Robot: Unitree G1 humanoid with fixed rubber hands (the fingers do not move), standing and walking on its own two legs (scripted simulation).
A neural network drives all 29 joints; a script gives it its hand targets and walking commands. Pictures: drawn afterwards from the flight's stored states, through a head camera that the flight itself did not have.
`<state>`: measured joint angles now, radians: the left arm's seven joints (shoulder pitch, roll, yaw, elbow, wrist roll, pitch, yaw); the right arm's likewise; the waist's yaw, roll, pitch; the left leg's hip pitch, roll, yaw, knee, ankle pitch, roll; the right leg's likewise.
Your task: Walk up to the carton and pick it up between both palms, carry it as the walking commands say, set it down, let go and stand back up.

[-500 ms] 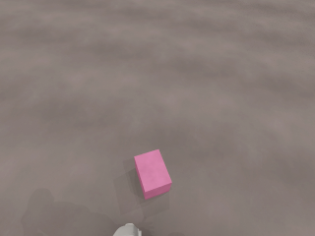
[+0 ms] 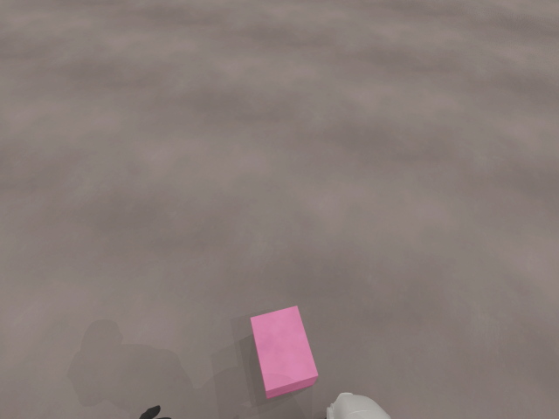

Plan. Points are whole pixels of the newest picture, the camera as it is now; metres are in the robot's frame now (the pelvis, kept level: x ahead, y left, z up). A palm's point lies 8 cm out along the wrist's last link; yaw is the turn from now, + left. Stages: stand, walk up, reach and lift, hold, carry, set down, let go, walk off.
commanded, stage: walk up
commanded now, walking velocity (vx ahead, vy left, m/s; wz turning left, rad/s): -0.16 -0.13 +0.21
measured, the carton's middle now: (282, 352) +0.36 -0.02 -0.69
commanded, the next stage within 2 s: none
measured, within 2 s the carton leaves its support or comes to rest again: neither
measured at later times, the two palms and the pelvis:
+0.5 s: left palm out of the picture -0.02 +0.16 -0.12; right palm out of the picture +0.08 -0.33 -0.16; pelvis -0.02 -0.08 +0.00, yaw +9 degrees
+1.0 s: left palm out of the picture -0.10 +0.22 -0.15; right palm out of the picture -0.05 -0.28 -0.10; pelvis -0.09 -0.03 +0.01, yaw +11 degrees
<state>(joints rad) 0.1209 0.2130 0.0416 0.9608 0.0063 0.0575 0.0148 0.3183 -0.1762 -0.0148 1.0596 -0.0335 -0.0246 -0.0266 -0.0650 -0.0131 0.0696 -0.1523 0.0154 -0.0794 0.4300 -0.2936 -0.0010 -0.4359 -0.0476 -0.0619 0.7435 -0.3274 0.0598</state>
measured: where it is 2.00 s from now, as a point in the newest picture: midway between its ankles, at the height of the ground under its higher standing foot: outside the picture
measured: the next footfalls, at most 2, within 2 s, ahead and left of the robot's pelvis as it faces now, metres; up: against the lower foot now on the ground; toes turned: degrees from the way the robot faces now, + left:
right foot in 0.08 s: +0.07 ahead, -0.13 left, +0.00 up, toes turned -5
left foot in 0.76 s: -0.08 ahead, +0.06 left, +0.00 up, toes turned +13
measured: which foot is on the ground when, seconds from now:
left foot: down 0.00-0.08, up 0.10-0.74, down 0.76-1.00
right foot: up 0.00-0.06, down 0.08-0.76, up 0.78-1.00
